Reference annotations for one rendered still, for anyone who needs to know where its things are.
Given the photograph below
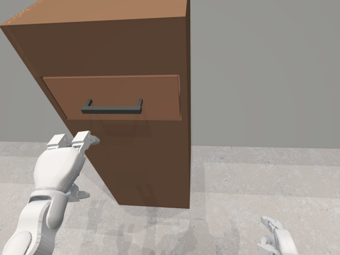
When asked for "right robot hand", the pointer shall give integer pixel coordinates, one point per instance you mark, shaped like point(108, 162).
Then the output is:
point(283, 242)

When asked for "drawer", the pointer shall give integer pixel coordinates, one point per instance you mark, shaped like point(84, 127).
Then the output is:
point(160, 95)

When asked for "left robot hand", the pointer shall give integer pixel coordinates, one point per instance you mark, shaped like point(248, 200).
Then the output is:
point(58, 167)

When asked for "cabinet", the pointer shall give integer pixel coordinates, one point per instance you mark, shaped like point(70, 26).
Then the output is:
point(143, 162)

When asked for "handle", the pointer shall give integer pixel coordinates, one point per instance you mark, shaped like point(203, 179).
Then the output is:
point(87, 109)

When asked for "left robot forearm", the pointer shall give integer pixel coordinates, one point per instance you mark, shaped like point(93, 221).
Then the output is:
point(38, 224)

